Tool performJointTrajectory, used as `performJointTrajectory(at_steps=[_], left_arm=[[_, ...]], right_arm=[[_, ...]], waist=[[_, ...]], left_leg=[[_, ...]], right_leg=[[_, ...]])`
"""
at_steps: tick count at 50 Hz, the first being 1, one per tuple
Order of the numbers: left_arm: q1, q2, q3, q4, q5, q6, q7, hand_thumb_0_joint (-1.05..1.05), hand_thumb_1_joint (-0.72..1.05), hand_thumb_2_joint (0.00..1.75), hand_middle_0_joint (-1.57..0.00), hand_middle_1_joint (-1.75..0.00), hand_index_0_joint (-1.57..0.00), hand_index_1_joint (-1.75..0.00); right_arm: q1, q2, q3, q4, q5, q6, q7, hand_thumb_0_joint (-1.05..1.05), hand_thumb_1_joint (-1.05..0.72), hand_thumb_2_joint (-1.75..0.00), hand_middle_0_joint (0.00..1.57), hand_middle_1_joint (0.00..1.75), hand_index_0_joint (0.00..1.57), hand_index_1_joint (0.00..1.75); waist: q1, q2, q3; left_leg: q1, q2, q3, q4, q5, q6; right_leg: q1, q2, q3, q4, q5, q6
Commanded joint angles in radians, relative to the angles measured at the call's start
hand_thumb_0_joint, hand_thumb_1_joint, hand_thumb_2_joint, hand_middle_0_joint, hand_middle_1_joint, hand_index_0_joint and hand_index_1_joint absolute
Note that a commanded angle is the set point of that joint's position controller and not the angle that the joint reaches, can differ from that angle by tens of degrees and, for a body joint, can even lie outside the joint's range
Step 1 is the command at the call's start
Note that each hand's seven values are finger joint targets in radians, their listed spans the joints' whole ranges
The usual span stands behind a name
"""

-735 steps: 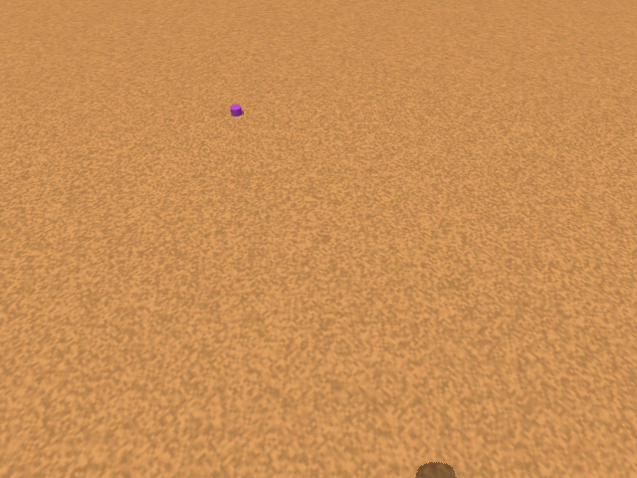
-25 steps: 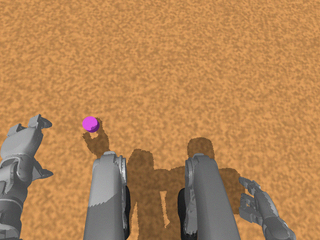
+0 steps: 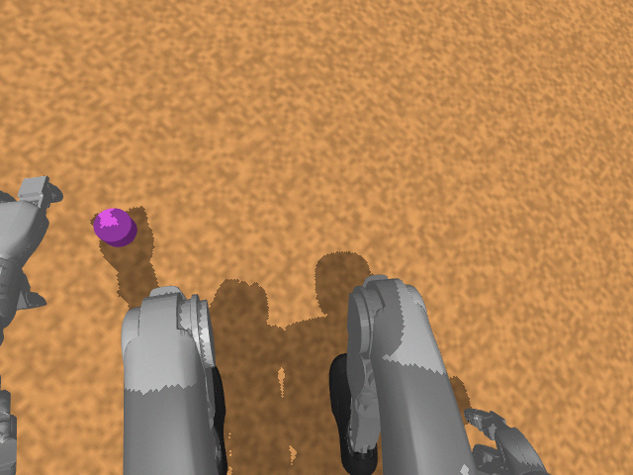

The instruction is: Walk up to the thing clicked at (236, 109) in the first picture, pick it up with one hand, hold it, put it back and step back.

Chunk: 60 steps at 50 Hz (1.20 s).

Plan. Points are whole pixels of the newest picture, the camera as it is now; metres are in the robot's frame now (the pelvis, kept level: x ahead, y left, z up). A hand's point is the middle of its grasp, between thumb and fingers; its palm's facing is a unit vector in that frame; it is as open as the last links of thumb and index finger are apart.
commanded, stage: rise first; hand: left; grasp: from above
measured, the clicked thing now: (116, 228) +0.47 +0.31 -0.34
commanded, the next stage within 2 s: approach in 0.88 s
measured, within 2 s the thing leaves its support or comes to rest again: neither
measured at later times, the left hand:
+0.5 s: hand (53, 245) +0.40 +0.34 -0.20, palm faces -0.43 -0.10 -0.90, open 14.2 cm
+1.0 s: hand (63, 243) +0.41 +0.34 -0.22, palm faces -0.43 -0.10 -0.89, open 14.1 cm
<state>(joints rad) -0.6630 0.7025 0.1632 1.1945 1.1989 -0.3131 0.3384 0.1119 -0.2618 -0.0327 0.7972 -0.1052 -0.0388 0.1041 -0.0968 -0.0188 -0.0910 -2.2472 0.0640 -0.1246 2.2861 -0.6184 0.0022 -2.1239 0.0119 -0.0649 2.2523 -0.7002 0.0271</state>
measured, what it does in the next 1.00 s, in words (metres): stands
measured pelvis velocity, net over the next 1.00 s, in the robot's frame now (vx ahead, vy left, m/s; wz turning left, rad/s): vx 0.01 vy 0.00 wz -0.04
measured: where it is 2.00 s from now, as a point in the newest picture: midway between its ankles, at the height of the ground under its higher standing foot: (283, 440)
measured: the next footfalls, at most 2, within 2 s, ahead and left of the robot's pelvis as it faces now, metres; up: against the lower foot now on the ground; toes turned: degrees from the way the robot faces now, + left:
none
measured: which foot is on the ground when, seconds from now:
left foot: down 0.00-1.00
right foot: down 0.00-1.00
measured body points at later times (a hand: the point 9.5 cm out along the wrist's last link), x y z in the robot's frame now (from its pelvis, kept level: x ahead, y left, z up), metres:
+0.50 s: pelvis +0.01 +0.00 -0.04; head +0.24 +0.06 +0.35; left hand +0.42 +0.34 -0.15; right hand +0.11 -0.28 -0.16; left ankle +0.10 +0.13 -0.33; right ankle +0.10 -0.13 -0.33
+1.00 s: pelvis +0.01 +0.00 -0.05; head +0.24 +0.07 +0.33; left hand +0.43 +0.34 -0.17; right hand +0.10 -0.28 -0.16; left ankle +0.10 +0.13 -0.33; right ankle +0.10 -0.13 -0.33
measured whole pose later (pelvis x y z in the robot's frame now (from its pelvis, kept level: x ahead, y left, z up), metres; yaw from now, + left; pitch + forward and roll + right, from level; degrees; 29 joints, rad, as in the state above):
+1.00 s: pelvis +0.01 +0.00 -0.05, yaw -2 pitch +31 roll -8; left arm -0.79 0.79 0.20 1.40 1.28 -0.32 0.46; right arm 0.05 -0.26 0.04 0.81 -0.19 -0.05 0.14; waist -0.15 -0.06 -0.02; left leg -2.36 0.07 -0.18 2.45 -0.66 -0.02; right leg -2.23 0.04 -0.09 2.41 -0.73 0.03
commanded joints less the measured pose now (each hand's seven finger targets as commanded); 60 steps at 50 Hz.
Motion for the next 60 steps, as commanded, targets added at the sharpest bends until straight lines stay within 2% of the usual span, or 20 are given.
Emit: performJointTrajectory(at_steps=[1, 3, 5, 6, 10, 12, 14, 17, 20, 26, 37, 41, 47, 48, 49, 51, 54, 55, 57, 60], left_arm=[[-0.248, 0.287, 0.049, -0.08, 0.022, -0.011, 0.067, 0.0, -0.56, 1.02, -0.06, -0.97, -0.05, -0.98], [-0.266, 0.325, 0.074, -0.066, 0.04, -0.019, 0.084, 0.0, -0.55, 1.01, -0.07, -0.98, -0.06, -0.98], [-0.29, 0.313, 0.057, -0.041, 0.056, -0.02, 0.096, 0.0, -0.54, 1.0, -0.07, -0.99, -0.07, -0.99], [-0.301, 0.286, 0.038, -0.034, 0.051, -0.021, 0.099, 0.0, -0.54, 1.0, -0.08, -0.98, -0.07, -0.98], [-0.318, 0.322, 0.068, 0.001, 0.052, -0.015, 0.127, 0.0, -0.54, 1.0, -0.07, -1.0, -0.07, -1.0], [-0.336, 0.316, 0.061, 0.021, 0.055, -0.009, 0.136, 0.0, -0.54, 1.0, -0.06, -1.0, -0.07, -1.0], [-0.352, 0.295, 0.043, 0.025, 0.054, -0.001, 0.139, 0.0, -0.55, 1.01, -0.06, -1.0, -0.06, -1.0], [-0.354, 0.33, 0.061, 0.028, 0.047, 0.008, 0.141, 0.0, -0.56, 1.01, -0.06, -1.0, -0.06, -1.0], [-0.354, 0.327, 0.056, 0.034, 0.043, 0.011, 0.131, 0.0, -0.55, 1.0, -0.06, -1.01, -0.06, -1.0], [-0.329, 0.353, 0.079, 0.026, 0.039, 0.01, 0.129, 0.0, -0.55, 1.0, -0.07, -1.01, -0.07, -1.01], [-0.349, 0.354, 0.062, 0.072, 0.048, -0.012, 0.134, 0.0, -0.55, 1.0, -0.06, -1.01, -0.07, -1.01], [-0.344, 0.363, 0.078, 0.063, 0.049, -0.016, 0.146, 0.0, -0.55, 1.01, -0.06, -1.01, -0.06, -1.0], [-0.356, 0.368, 0.068, 0.088, 0.062, -0.014, 0.163, 0.0, -0.54, 0.99, -0.06, -1.02, -0.07, -1.01], [-0.362, 0.37, 0.078, 0.088, 0.059, -0.012, 0.167, 0.0, -0.54, 1.0, -0.06, -1.02, -0.07, -1.01], [-0.356, 0.375, 0.075, 0.092, 0.064, -0.009, 0.169, 0.0, -0.61, 1.08, -0.08, -0.96, -0.04, -1.0], [-0.379, 0.343, 0.056, 0.097, 0.06, -0.007, 0.172, 0.0, -0.53, 0.98, -0.06, -1.03, -0.07, -1.02], [-0.462, 0.326, 0.016, 0.113, 0.063, -0.01, 0.175, 0.0, -0.53, 0.97, -0.06, -1.03, -0.07, -1.02], [-0.464, 0.318, 0.007, 0.12, 0.064, -0.009, 0.181, 0.0, -0.54, 0.98, -0.06, -1.03, -0.07, -1.02], [-0.514, 0.277, -0.037, 0.136, 0.068, -0.004, 0.186, 0.0, -0.54, 0.98, -0.06, -1.04, -0.07, -1.03], [-0.569, 0.282, -0.045, 0.152, 0.071, 0.013, 0.212, 0.0, -0.52, 0.97, -0.06, -1.06, -0.08, -1.04]], right_arm=[[0.141, -0.231, -0.069, -0.031, -0.016, -0.005, -0.01, 0.0, -0.89, -0.9, 0.2, 0.3, 0.2, 0.3], [0.134, -0.226, -0.063, -0.027, -0.023, -0.001, -0.006, 0.0, -0.9, -0.9, 0.2, 0.3, 0.2, 0.3], [0.126, -0.216, -0.058, -0.025, -0.031, 0.001, -0.004, 0.0, -0.9, -0.9, 0.2, 0.3, 0.2, 0.3], [0.12, -0.223, -0.062, -0.03, -0.034, -0.003, -0.003, 0.0, -0.9, -0.9, 0.2, 0.3, 0.2, 0.3], [0.136, -0.225, -0.058, -0.01, -0.045, -0.01, -0.003, 0.0, -0.9, -0.9, 0.2, 0.3, 0.2, 0.3], [0.135, -0.226, -0.051, -0.001, -0.054, -0.012, 0.001, 0.0, -0.9, -0.9, 0.2, 0.3, 0.2, 0.3], [0.123, -0.224, -0.049, -0.016, -0.056, -0.016, 0.002, 0.0, -0.9, -0.9, 0.2, 0.3, 0.2, 0.3], [0.11, -0.223, -0.042, -0.017, -0.058, -0.018, 0.002, 0.0, -0.9, -0.9, 0.2, 0.3, 0.2, 0.3], [0.11, -0.222, -0.042, -0.015, -0.059, -0.017, 0.004, 0.0, -0.9, -0.9, 0.2, 0.3, 0.2, 0.3], [0.116, -0.219, -0.028, -0.013, -0.065, -0.01, 0.007, 0.0, -0.9, -0.9, 0.2, 0.3, 0.2, 0.3], [0.112, -0.235, -0.01, -0.015, -0.077, -0.005, 0.012, 0.0, -0.9, -0.9, 0.2, 0.3, 0.2, 0.3], [0.118, -0.241, -0.009, -0.009, -0.085, -0.008, 0.014, 0.0, -0.9, -0.9, 0.2, 0.3, 0.2, 0.3], [0.111, -0.24, 0.002, -0.009, -0.088, -0.012, 0.015, 0.0, -0.9, -0.9, 0.2, 0.3, 0.2, 0.3], [0.12, -0.248, -0.001, -0.009, -0.091, -0.014, 0.016, 0.0, -0.9, -0.9, 0.2, 0.3, 0.2, 0.3], [0.117, -0.246, 0.0, -0.008, -0.088, -0.013, 0.017, 0.0, -0.9, -0.9, 0.2, 0.3, 0.2, 0.3], [0.115, -0.247, 0.002, -0.008, -0.095, -0.018, 0.019, 0.0, -0.89, -0.89, 0.2, 0.3, 0.2, 0.3], [0.131, -0.25, 0.011, -0.002, -0.097, -0.024, 0.02, 0.0, -0.89, -0.89, 0.2, 0.3, 0.2, 0.3], [0.134, -0.251, 0.017, 0.003, -0.1, -0.027, 0.02, 0.0, -0.9, -0.89, 0.2, 0.3, 0.2, 0.3], [0.146, -0.254, 0.02, 0.01, -0.104, -0.038, 0.021, 0.0, -0.9, -0.89, 0.2, 0.3, 0.2, 0.3], [0.154, -0.258, 0.033, 0.007, -0.104, -0.05, 0.022, 0.0, -0.9, -0.9, 0.2, 0.3, 0.2, 0.3]], waist=[[0.015, 0.238, -0.61], [0.02, 0.235, -0.609], [0.008, 0.224, -0.605], [0.003, 0.213, -0.59], [0.001, 0.212, -0.63], [-0.01, 0.234, -0.626], [-0.017, 0.219, -0.616], [-0.001, 0.237, -0.617], [-0.009, 0.214, -0.616], [-0.001, 0.225, -0.641], [-0.025, 0.236, -0.576], [-0.031, 0.243, -0.599], [-0.034, 0.275, -0.573], [-0.046, 0.251, -0.584], [-0.035, 0.255, -0.584], [-0.06, 0.268, -0.567], [-0.103, 0.243, -0.546], [-0.104, 0.25, -0.549], [-0.136, 0.256, -0.553], [-0.145, 0.273, -0.567]], left_leg=[[0.587, -0.029, 0.056, -0.235, 0.073, 0.008], [0.556, -0.031, 0.062, -0.22, 0.064, 0.011], [0.521, -0.035, 0.081, -0.189, 0.055, 0.016], [0.511, -0.034, 0.078, -0.187, 0.044, 0.017], [0.521, -0.031, 0.083, -0.148, 0.09, 0.018], [0.514, -0.031, 0.083, -0.138, 0.102, 0.017], [0.499, -0.029, 0.082, -0.128, 0.098, 0.019], [0.476, -0.031, 0.088, -0.118, 0.084, 0.02], [0.457, -0.029, 0.084, -0.109, 0.066, 0.023], [0.465, -0.028, 0.084, -0.082, 0.13, 0.022], [0.426, -0.026, 0.069, -0.076, 0.07, 0.019], [0.452, -0.025, 0.066, -0.059, 0.111, 0.017], [0.442, -0.024, 0.065, -0.06, 0.098, 0.014], [0.444, -0.022, 0.061, -0.051, 0.113, 0.016], [0.439, -0.024, 0.062, -0.055, 0.102, 0.016], [0.442, -0.023, 0.059, -0.056, 0.096, 0.014], [0.404, -0.021, 0.052, -0.038, 0.078, 0.018], [0.417, -0.02, 0.052, -0.034, 0.091, 0.017], [0.438, -0.015, 0.045, -0.023, 0.101, 0.015], [0.421, -0.014, 0.045, -0.02, 0.09, 0.015]], right_leg=[[0.141, 0.035, -0.087, -0.217, 0.132, -0.067], [0.143, 0.037, -0.084, -0.212, 0.123, -0.067], [0.15, 0.042, -0.077, -0.222, 0.116, -0.066], [0.139, 0.04, -0.078, -0.218, 0.106, -0.066], [0.153, 0.044, -0.081, -0.197, 0.15, -0.061], [0.143, 0.043, -0.085, -0.177, 0.162, -0.06], [0.146, 0.044, -0.087, -0.181, 0.163, -0.059], [0.156, 0.045, -0.078, -0.175, 0.155, -0.059], [0.151, 0.047, -0.081, -0.169, 0.139, -0.06], [0.191, 0.053, -0.081, -0.148, 0.205, -0.057], [0.137, 0.06, -0.101, -0.134, 0.152, -0.061], [0.149, 0.059, -0.104, -0.113, 0.191, -0.059], [0.131, 0.061, -0.104, -0.11, 0.183, -0.061], [0.138, 0.059, -0.11, -0.108, 0.198, -0.057], [0.135, 0.061, -0.107, -0.106, 0.186, -0.061], [0.123, 0.059, -0.112, -0.103, 0.182, -0.059], [0.117, 0.062, -0.115, -0.113, 0.175, -0.056], [0.121, 0.063, -0.114, -0.11, 0.188, -0.055], [0.108, 0.065, -0.119, -0.109, 0.204, -0.052], [0.123, 0.069, -0.115, -0.115, 0.201, -0.052]])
